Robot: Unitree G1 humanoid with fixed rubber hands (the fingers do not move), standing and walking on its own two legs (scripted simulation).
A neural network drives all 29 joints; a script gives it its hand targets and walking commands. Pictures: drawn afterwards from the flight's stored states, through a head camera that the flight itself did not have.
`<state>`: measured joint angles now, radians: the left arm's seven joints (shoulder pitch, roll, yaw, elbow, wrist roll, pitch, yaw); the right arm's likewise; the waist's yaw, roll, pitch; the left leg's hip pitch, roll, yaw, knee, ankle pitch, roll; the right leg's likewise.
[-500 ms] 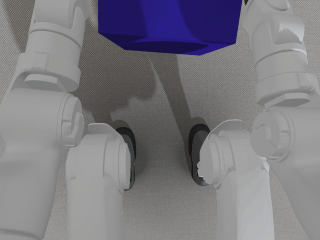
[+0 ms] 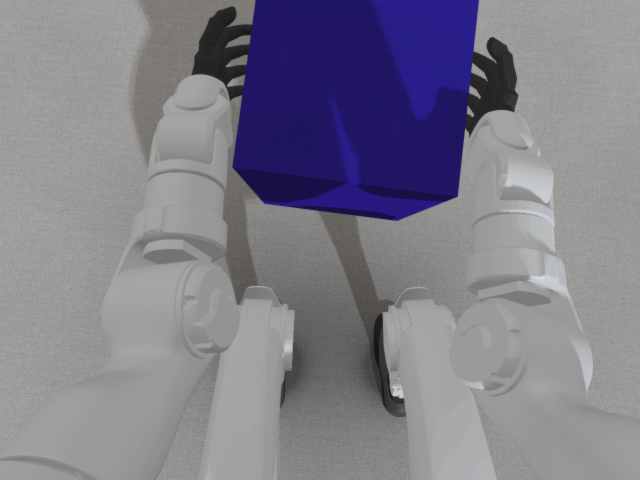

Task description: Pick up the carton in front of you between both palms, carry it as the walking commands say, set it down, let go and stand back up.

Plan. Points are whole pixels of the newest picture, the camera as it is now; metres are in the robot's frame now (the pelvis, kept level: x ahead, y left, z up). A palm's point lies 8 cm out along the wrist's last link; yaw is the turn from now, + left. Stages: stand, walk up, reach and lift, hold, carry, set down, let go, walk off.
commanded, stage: reach and lift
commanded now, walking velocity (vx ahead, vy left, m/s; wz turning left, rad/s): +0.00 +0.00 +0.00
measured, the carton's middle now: (346, 122) +0.53 +0.00 -0.13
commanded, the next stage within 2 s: none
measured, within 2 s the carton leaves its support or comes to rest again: neither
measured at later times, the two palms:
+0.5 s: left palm (147, 47) +0.49 +0.16 +0.09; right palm (591, 73) +0.48 -0.14 +0.09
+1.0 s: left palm out of the picture +0.43 +0.16 +0.24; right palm out of the picture +0.43 -0.14 +0.24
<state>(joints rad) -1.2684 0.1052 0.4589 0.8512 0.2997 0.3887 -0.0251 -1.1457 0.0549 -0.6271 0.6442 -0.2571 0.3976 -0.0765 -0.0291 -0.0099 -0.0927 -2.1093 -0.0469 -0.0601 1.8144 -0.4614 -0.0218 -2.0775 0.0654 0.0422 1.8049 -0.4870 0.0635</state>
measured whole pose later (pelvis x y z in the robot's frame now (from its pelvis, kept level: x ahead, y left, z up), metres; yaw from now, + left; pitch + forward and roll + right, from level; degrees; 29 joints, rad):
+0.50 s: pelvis +0.04 +0.00 +0.12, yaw +1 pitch +37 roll -1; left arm -0.85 -0.04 0.43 0.64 0.28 0.42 -0.02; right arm -0.80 0.12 -0.52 0.56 -0.25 0.41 -0.04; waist -0.02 -0.01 -0.24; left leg -1.62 -0.04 -0.05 1.43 -0.46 -0.01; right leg -1.60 0.05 0.06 1.43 -0.48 0.04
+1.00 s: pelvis +0.09 +0.00 +0.25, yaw +2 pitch +18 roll +0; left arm -0.45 -0.14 0.36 0.49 0.27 0.43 -0.02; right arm -0.44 0.17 -0.40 0.47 -0.26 0.42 -0.01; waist -0.01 -0.01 -0.17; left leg -0.83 -0.02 -0.06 0.86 -0.33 -0.01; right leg -0.82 0.03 0.06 0.86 -0.35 0.02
